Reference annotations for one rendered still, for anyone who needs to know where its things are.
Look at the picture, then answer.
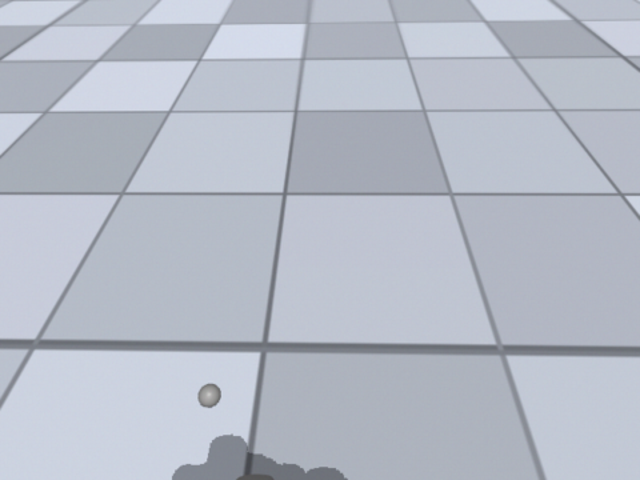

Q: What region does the ball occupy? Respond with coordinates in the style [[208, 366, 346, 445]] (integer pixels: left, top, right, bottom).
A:
[[198, 384, 221, 407]]

